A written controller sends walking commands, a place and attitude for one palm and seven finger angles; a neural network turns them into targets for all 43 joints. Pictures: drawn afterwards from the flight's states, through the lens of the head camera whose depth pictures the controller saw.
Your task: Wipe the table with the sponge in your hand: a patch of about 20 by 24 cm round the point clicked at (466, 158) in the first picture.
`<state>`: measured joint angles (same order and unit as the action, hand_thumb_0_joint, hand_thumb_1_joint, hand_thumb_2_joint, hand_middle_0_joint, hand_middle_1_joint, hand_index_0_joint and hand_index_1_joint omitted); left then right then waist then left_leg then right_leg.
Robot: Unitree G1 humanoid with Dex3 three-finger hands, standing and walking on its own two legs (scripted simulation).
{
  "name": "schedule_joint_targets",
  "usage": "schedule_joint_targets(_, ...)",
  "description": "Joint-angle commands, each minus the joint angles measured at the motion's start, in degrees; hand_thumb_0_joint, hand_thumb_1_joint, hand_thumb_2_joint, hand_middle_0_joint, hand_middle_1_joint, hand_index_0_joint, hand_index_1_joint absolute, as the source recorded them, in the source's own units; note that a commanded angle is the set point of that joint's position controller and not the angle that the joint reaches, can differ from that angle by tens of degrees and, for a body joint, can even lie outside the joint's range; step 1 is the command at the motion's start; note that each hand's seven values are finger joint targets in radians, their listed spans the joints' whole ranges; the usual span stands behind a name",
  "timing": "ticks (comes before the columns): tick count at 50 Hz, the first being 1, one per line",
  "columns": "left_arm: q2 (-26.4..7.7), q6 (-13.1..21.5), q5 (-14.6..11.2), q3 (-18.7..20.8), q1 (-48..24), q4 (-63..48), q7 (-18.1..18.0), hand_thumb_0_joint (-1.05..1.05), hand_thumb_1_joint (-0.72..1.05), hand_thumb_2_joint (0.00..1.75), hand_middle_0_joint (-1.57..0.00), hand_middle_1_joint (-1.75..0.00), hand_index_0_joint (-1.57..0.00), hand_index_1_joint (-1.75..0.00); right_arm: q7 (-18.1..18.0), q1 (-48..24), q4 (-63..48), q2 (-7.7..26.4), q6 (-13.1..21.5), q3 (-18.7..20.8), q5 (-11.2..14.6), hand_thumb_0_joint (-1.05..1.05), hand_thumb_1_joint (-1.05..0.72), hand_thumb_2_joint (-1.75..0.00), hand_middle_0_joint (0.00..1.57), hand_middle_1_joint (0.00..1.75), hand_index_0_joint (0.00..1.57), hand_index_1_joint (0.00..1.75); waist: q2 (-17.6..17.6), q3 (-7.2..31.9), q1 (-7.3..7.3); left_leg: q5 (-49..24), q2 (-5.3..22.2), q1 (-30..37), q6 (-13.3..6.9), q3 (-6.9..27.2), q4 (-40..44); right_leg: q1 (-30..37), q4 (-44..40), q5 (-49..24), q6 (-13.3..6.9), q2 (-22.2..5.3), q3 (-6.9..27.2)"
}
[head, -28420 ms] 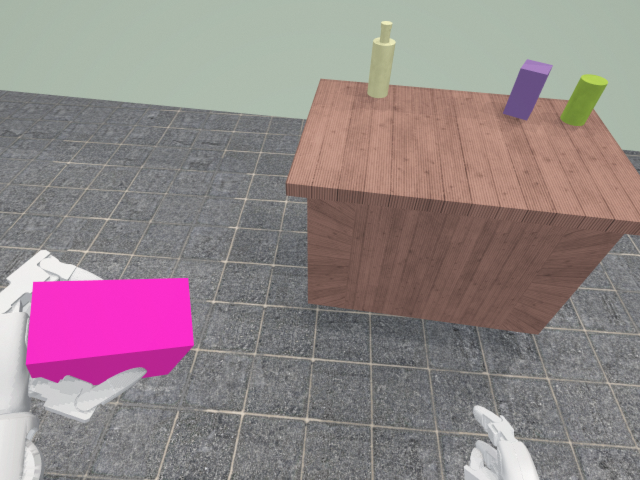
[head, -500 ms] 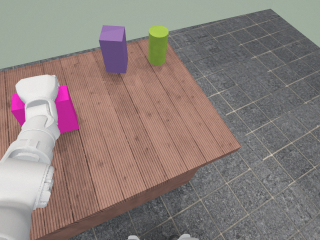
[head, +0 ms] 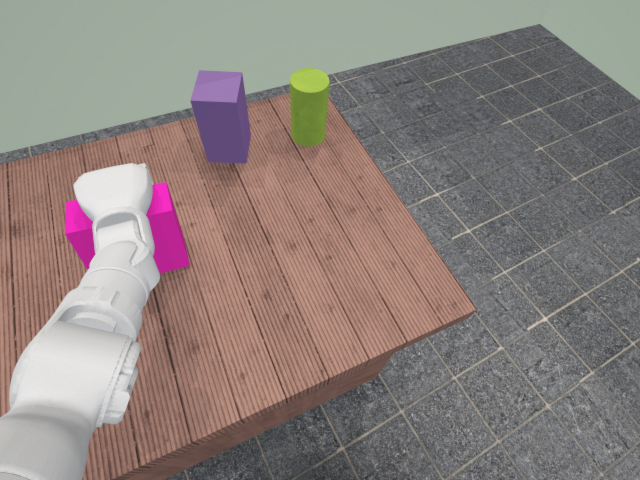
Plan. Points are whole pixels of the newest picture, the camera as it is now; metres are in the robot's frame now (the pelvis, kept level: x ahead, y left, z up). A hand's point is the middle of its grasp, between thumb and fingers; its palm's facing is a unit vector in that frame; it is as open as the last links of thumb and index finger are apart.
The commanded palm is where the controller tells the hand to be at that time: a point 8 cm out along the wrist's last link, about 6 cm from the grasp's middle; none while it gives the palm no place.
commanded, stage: wipe back along the middle lane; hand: left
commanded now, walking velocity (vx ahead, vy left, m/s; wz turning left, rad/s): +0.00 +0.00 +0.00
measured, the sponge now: (136, 244) +0.45 +0.26 -0.04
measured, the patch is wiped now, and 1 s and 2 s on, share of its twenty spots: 0.50 0.55 0.75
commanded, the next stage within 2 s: none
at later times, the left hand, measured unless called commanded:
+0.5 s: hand (139, 240) +0.43 +0.24 +0.00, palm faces -0.09 -0.01 -1.00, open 10.5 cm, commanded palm +0.39 +0.22 +0.04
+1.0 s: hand (146, 268) +0.38 +0.22 +0.00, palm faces -0.06 -0.01 -1.00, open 10.5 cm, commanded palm +0.33 +0.20 +0.03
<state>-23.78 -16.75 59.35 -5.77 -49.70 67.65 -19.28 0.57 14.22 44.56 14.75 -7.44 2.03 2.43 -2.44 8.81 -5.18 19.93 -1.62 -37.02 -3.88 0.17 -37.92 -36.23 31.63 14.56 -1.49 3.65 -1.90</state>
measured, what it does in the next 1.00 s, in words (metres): stands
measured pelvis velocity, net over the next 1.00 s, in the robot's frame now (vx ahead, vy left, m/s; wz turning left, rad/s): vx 0.00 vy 0.01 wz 0.00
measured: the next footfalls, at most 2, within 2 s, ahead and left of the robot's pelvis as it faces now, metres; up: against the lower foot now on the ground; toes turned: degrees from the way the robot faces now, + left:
none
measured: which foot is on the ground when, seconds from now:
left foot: down 0.00-1.00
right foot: down 0.00-1.00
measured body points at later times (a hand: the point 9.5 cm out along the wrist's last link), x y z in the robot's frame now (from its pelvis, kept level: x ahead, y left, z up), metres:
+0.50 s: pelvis +0.00 +0.01 +0.00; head +0.06 +0.01 +0.45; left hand +0.43 +0.24 +0.06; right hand +0.08 -0.26 -0.13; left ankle -0.03 +0.07 -0.72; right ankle -0.01 -0.11 -0.72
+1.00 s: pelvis +0.00 +0.01 +0.01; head +0.03 +0.01 +0.45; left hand +0.38 +0.22 +0.06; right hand +0.13 -0.23 -0.12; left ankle -0.03 +0.07 -0.72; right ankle -0.01 -0.11 -0.72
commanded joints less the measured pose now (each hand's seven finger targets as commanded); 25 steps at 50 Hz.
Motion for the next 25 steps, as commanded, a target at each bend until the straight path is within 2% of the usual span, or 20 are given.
schedule_joint_targets(1,-6.95,0.5,0.28,0.01,-18.32,-6.27,-0.27,0.0,0.1,1.3,-1.2,-1.6,-1.2,-1.6,-0.77,5.03,-3.21,9.3,0.77,2.55,-0.02,0.0,-0.9,-0.9,0.2,0.3,0.2,0.3,-0.29,21.31,-1.36,-28.68,2.69,14.7,1.94,2.96,1.23,12.07,-0.17,-23.74,-1.54,-1.56,2.12)
schedule_joint_targets(3,-5.26,0.19,0.5,-1.4,-17.15,-5.86,-0.23,0.0,0.1,1.3,-1.2,-1.6,-1.2,-1.6,-0.81,4.32,-3.49,9.2,0.52,2.42,0.15,0.0,-0.9,-0.9,0.2,0.3,0.2,0.3,0.79,20.11,-1.56,-26.73,2.52,13.62,1.71,2.65,1.67,12.35,-0.45,-23.35,-1.53,-1.65,2.39)
schedule_joint_targets(4,-4.94,0.46,0.01,-0.86,-17.0,-6.01,-0.28,0.0,0.1,1.3,-1.2,-1.6,-1.2,-1.6,-0.85,4.1,-3.42,9.22,0.61,2.48,0.19,0.0,-0.9,-0.9,0.2,0.3,0.2,0.3,1.56,20.37,-1.5,-26.79,2.51,13.23,1.63,2.8,1.75,12.82,-0.28,-23.49,-1.53,-1.74,2.32)
schedule_joint_targets(6,-7.18,0.2,0.08,0.73,-13.76,-5.2,-0.43,0.0,0.1,1.3,-1.2,-1.6,-1.2,-1.6,-0.97,4.08,-3.77,9.46,0.5,2.38,0.13,0.0,-0.9,-0.9,0.2,0.3,0.2,0.3,2.17,20.91,-0.39,-26.06,2.22,12.29,1.45,2.33,1.88,14.59,-0.25,-24.42,-1.57,-1.89,2.67)
schedule_joint_targets(7,-5.27,0.14,0.31,-1.16,-14.74,-5.78,-0.39,0.0,0.1,1.3,-1.2,-1.6,-1.2,-1.6,-1.0,3.77,-4.01,9.27,0.37,2.23,0.19,0.0,-0.9,-0.9,0.2,0.3,0.2,0.3,1.97,20.11,-1.01,-25.7,2.25,12.16,1.59,2.34,2.1,13.93,-0.2,-24.06,-1.53,-1.9,2.53)
schedule_joint_targets(8,-3.76,0.04,0.27,-1.92,-14.34,-6.11,-0.43,0.0,0.1,1.3,-1.2,-1.6,-1.2,-1.6,-0.87,3.55,-4.09,9.02,0.35,2.38,0.28,0.0,-0.9,-0.9,0.2,0.3,0.2,0.3,1.19,19.58,-0.75,-25.87,2.35,12.54,1.61,2.26,2.11,13.29,-0.2,-23.7,-1.61,-1.92,2.4)
schedule_joint_targets(9,-3.9,0.22,-0.09,-0.8,-13.36,-6.66,-0.63,0.0,0.1,1.3,-1.2,-1.6,-1.2,-1.6,-0.75,3.14,-4.09,8.94,0.41,2.59,0.3,0.0,-0.9,-0.9,0.2,0.3,0.2,0.3,0.57,20.32,-0.17,-27.33,2.46,13.22,1.67,2.4,2.01,13.56,0.11,-24.01,-1.74,-1.95,2.31)
schedule_joint_targets(10,-3.94,0.04,-0.12,-0.91,-11.47,-6.29,-0.7,0.0,0.1,1.3,-1.2,-1.6,-1.2,-1.6,-0.74,3.31,-4.29,9.14,0.35,2.58,0.13,0.0,-0.9,-0.9,0.2,0.3,0.2,0.3,1.73,20.7,0.17,-27.18,2.35,13.32,1.58,2.35,1.92,14.11,-0.07,-24.12,-1.73,-1.78,2.36)
schedule_joint_targets(13,-2.75,-0.76,-0.04,-2.01,-10.86,-5.64,-0.89,0.0,0.1,1.3,-1.2,-1.6,-1.2,-1.6,-0.73,2.41,-4.6,9.04,-0.04,2.25,0.4,0.0,-0.9,-0.9,0.2,0.3,0.2,0.3,2.94,17.92,-0.27,-24.05,2.34,11.57,1.51,2.12,2.53,13.26,-0.48,-22.39,-1.69,-1.87,2.44)
schedule_joint_targets(16,-2.66,-1.2,-0.09,-1.23,-7.01,-5.87,-1.31,0.0,0.1,1.3,-1.2,-1.6,-1.2,-1.6,-0.66,1.72,-5.14,8.82,-0.17,2.4,0.4,0.0,-0.9,-0.9,0.2,0.3,0.2,0.3,2.82,18.88,1.19,-25.01,2.25,12.27,1.68,2.25,2.69,14.05,-0.32,-22.02,-1.9,-1.92,2.16)
schedule_joint_targets(18,0.05,-1.49,0.11,-3.22,-7.66,-7.2,-1.45,0.0,0.1,1.3,-1.2,-1.6,-1.2,-1.6,-0.55,0.93,-5.32,8.49,-0.41,2.47,0.48,0.0,-0.9,-0.9,0.2,0.3,0.2,0.3,2.52,17.93,0.85,-25.44,2.58,13.3,1.97,2.41,2.81,12.58,-0.27,-21.3,-1.98,-1.86,2.01)
schedule_joint_targets(20,1.43,-1.84,-0.39,-3.59,-6.18,-7.4,-1.7,0.0,0.1,1.3,-1.2,-1.6,-1.2,-1.6,-0.48,0.5,-5.62,8.4,-0.46,2.57,0.41,0.0,-0.9,-0.9,0.2,0.3,0.2,0.3,2.5,17.86,1.33,-25.66,2.75,14.2,2.1,2.73,2.99,11.89,-0.34,-19.61,-2.07,-1.63,1.47)
schedule_joint_targets(21,0.12,-2.18,-0.52,-2.45,-5.75,-7.31,-1.92,0.0,0.1,1.3,-1.2,-1.6,-1.2,-1.6,-0.55,0.19,-5.76,8.44,-0.58,2.39,0.52,0.0,-0.9,-0.9,0.2,0.3,0.2,0.3,3.44,17.56,1.7,-24.53,2.63,13.47,2.07,2.73,3.31,12.45,-0.49,-19.11,-2.14,-1.66,1.58)
schedule_joint_targets(23,1.94,-2.83,-0.47,-4.08,-6.5,-7.79,-2.15,0.0,0.1,1.3,-1.2,-1.6,-1.2,-1.6,-0.63,-0.7,-6.06,8.15,-0.75,2.22,0.64,0.0,-0.9,-0.9,0.2,0.3,0.2,0.3,3.03,16.08,1.3,-22.89,2.64,13.42,2.15,2.76,3.86,11.54,-0.82,-17.4,-2.18,-1.69,1.49)
schedule_joint_targets(24,1.54,-2.87,-0.61,-3.29,-7.32,-8.34,-2.39,0.0,0.1,1.3,-1.2,-1.6,-1.2,-1.6,-0.69,-1.11,-5.85,8.1,-0.76,2.35,0.67,0.0,-0.9,-0.9,0.2,0.3,0.2,0.3,2.68,16.27,1.33,-23.6,2.75,13.87,2.28,2.82,3.74,11.53,-0.57,-17.51,-2.24,-1.82,1.39)
schedule_joint_targets(25,1.5,-3.12,-0.56,-3.46,-6.03,-8.33,-2.44,0.0,0.1,1.3,-1.2,-1.6,-1.2,-1.6,-0.7,-1.04,-6.02,8.12,-0.8,2.27,0.52,0.0,-0.9,-0.9,0.2,0.3,0.2,0.3,2.73,16.67,1.94,-23.75,2.63,14.15,2.33,2.83,3.85,11.99,-0.59,-17.54,-2.36,-1.71,1.31)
